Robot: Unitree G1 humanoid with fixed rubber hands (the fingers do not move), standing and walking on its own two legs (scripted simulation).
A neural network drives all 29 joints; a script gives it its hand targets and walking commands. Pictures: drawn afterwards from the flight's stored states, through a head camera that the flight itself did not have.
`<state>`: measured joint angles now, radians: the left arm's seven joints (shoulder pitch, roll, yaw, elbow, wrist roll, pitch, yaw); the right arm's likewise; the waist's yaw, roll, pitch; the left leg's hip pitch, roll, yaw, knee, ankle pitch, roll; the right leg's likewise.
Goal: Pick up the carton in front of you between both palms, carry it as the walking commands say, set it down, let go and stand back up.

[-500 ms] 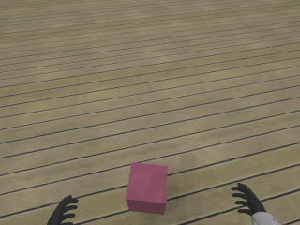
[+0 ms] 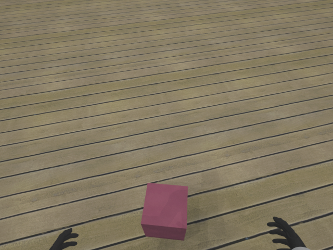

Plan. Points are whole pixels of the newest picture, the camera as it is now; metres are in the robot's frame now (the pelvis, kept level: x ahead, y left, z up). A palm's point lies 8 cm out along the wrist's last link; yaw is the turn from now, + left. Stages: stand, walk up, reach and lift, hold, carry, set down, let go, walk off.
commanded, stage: stand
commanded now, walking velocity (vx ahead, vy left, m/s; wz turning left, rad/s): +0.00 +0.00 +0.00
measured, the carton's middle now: (166, 212) +0.40 +0.02 -0.65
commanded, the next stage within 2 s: none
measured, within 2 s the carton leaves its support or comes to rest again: neither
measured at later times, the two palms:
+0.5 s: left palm out of the picture +0.08 +0.30 -0.09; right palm out of the picture +0.09 -0.30 -0.09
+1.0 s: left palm out of the picture +0.07 +0.31 -0.10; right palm out of the picture +0.07 -0.31 -0.10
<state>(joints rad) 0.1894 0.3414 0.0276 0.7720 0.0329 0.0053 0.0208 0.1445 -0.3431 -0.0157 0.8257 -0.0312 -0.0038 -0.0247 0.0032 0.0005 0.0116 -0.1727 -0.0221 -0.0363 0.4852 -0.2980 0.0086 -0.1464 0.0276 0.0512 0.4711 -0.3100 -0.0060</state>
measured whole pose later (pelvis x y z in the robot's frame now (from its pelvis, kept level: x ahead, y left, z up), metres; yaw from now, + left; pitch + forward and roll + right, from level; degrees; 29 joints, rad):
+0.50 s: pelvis -0.02 +0.00 +0.01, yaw +0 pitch -2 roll +0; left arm 0.16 0.37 0.01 0.93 0.03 0.00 0.02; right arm 0.13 -0.37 -0.01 0.97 -0.02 -0.01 -0.02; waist 0.00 0.00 0.02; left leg -0.13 -0.02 -0.03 0.40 -0.24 0.01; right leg -0.11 0.02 0.05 0.39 -0.25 0.00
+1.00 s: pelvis -0.02 +0.00 +0.01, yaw +0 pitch -2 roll +0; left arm 0.14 0.38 0.00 1.01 0.02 -0.01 0.01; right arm 0.11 -0.38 0.00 1.04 -0.02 -0.01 -0.01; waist 0.00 0.00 0.03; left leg -0.12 -0.02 -0.04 0.37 -0.20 0.00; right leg -0.10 0.02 0.05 0.36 -0.22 0.00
